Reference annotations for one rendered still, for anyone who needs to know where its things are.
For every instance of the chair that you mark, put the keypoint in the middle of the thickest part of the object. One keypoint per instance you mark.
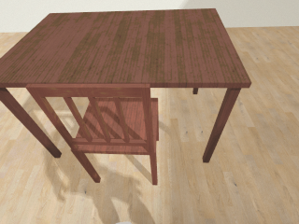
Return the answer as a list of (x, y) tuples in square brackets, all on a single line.
[(121, 118)]

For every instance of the table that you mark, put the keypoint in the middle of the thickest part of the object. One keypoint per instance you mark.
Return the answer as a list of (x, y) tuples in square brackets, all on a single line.
[(165, 48)]

